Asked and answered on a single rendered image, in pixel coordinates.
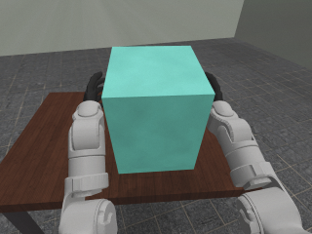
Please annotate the robot right forearm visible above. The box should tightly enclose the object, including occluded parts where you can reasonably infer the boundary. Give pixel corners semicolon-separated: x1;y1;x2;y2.
207;100;302;226

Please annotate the robot left forearm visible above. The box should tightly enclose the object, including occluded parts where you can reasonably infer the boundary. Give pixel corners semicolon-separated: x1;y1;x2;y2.
58;100;109;234

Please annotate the carton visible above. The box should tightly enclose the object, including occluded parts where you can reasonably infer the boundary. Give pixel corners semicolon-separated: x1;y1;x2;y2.
101;46;215;175

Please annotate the left robot upper arm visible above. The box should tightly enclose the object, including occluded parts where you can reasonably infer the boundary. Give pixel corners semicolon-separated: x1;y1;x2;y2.
59;198;118;234

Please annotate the robot right hand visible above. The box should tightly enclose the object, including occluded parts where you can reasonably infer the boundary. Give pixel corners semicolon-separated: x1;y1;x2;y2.
205;72;223;102

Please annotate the robot left hand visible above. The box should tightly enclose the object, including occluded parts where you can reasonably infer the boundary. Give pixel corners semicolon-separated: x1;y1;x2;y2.
83;71;105;108

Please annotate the table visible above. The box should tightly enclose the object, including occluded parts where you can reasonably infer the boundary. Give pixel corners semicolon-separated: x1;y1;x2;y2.
0;92;263;234

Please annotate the right robot upper arm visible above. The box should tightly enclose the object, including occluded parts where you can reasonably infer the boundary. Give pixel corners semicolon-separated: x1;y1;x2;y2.
236;186;312;234

